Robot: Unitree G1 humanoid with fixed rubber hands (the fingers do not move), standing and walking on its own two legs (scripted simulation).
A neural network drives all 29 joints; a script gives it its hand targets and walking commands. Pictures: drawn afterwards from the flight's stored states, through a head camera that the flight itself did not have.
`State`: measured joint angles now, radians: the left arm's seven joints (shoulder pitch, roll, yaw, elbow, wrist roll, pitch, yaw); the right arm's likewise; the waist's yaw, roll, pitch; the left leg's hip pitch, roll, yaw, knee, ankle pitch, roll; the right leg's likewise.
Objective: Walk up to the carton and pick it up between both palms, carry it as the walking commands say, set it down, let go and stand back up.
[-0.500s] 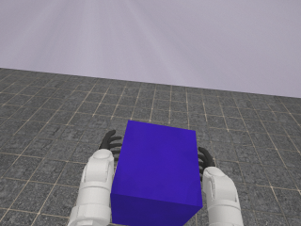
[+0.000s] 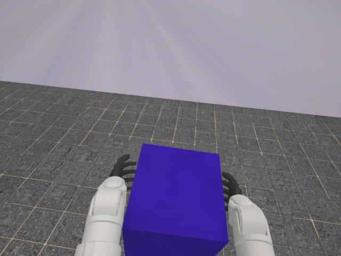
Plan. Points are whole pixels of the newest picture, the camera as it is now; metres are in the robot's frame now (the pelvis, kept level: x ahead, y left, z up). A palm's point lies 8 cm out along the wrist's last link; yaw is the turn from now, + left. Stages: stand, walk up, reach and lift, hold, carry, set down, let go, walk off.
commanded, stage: reach and lift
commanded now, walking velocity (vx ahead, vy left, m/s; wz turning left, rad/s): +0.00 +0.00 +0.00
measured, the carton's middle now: (171, 209) +0.28 +0.01 -0.02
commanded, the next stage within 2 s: hold in 0.14 s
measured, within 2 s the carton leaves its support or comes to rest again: neither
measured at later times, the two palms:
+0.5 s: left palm (113, 183) +0.29 +0.16 +0.06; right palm (231, 203) +0.27 -0.13 +0.04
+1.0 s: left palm (60, 193) +0.24 +0.26 +0.08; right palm (191, 194) +0.27 -0.03 +0.07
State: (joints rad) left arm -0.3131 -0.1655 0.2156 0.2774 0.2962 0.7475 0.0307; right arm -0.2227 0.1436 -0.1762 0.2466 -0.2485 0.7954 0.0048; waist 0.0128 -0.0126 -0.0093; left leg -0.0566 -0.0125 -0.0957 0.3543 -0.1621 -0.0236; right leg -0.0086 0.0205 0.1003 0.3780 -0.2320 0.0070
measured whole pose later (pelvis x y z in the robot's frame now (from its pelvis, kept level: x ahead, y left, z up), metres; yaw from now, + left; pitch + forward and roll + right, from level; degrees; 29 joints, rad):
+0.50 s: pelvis -0.01 +0.02 +0.00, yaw -1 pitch -8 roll +0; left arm -0.37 -0.18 0.27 0.32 0.32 0.73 0.03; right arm -0.28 0.16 -0.24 0.31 -0.25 0.78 0.01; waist 0.01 -0.02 0.00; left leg -0.09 -0.03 -0.08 0.41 -0.18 -0.01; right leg -0.04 0.01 0.12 0.42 -0.24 0.02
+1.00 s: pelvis -0.01 +0.07 -0.02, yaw +5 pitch +5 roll +0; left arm -0.15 -0.13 0.11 -0.32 0.09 1.05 0.13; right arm -0.12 0.13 -0.04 -0.30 -0.05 1.11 -0.14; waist 0.02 -0.02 -0.14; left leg -0.45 0.00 0.11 0.62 -0.25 0.06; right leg -0.49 -0.13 -0.02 0.94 -0.56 0.07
